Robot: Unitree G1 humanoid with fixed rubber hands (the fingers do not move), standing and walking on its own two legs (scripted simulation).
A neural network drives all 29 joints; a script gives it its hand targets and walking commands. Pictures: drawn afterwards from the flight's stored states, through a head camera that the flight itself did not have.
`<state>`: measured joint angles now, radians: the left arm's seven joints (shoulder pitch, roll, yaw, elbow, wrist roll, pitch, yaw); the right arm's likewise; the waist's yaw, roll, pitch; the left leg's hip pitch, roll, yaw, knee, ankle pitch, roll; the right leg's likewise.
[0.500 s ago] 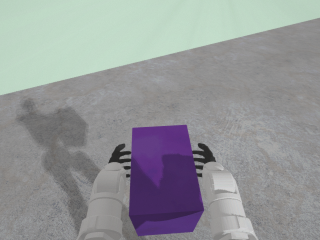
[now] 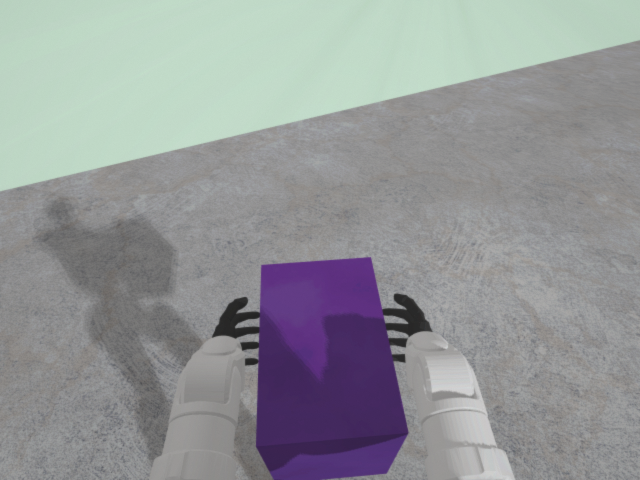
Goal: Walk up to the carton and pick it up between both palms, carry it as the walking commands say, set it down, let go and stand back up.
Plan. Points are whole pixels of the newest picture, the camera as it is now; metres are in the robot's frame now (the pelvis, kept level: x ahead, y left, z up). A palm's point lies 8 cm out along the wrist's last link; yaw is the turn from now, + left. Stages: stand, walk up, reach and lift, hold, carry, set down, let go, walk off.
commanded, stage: hold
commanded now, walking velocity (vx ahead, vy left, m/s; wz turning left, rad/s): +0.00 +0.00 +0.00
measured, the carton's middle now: (323, 369) +0.31 +0.00 -0.03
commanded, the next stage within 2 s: carry in 0.60 s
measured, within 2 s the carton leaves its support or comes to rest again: neither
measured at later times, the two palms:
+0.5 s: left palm (222, 345) +0.30 +0.13 +0.05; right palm (416, 344) +0.29 -0.12 +0.06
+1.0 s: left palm (281, 273) +0.40 +0.06 +0.09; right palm (454, 289) +0.36 -0.18 +0.09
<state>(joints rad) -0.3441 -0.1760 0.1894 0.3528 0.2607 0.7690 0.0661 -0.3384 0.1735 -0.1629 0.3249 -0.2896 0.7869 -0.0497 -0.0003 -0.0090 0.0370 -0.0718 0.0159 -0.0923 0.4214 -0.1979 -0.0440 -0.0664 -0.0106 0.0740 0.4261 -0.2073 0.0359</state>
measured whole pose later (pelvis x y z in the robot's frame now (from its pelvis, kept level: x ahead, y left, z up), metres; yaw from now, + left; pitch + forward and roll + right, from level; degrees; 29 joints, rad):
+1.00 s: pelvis +0.08 -0.02 -0.02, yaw -8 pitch +4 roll +1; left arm -0.36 -0.18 0.09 -0.01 0.12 1.07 0.27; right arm -0.33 0.17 -0.07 -0.06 -0.14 1.08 -0.25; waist 0.00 -0.01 -0.16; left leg -0.26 0.08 0.03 0.64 -0.44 -0.06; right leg -0.35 0.03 0.12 0.71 -0.42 0.01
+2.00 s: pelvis +0.59 -0.27 -0.01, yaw -42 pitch +5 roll -2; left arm -0.24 -0.15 -0.01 -0.27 0.02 1.19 0.28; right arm -0.19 0.14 -0.02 -0.30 -0.05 1.16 -0.26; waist 0.06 -0.02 -0.04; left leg -0.53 0.11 0.05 0.87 -0.42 -0.07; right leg -0.28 0.06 -0.13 0.50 -0.32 -0.08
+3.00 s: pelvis +0.97 -0.81 +0.00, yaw -86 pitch +5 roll -2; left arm -0.23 -0.15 0.00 -0.33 0.05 1.18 0.27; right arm -0.21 0.14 0.00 -0.34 -0.05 1.17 -0.25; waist -0.03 -0.01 -0.04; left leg -0.16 0.15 0.35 0.39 -0.30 -0.02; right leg -0.53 -0.04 -0.12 0.84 -0.33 -0.02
